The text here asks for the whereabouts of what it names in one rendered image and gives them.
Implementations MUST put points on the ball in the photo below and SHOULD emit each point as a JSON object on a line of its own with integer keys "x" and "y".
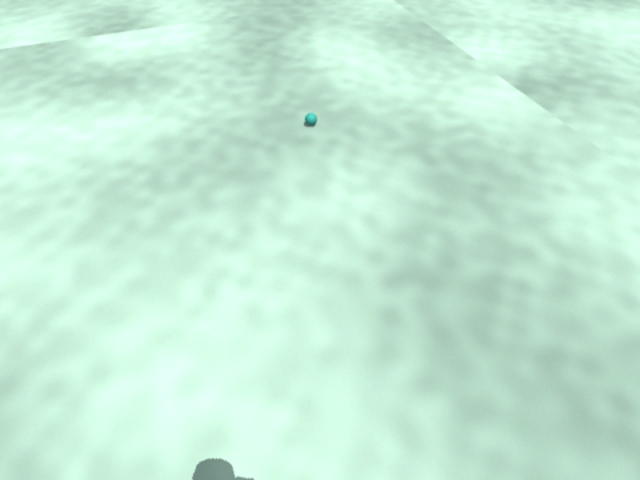
{"x": 311, "y": 119}

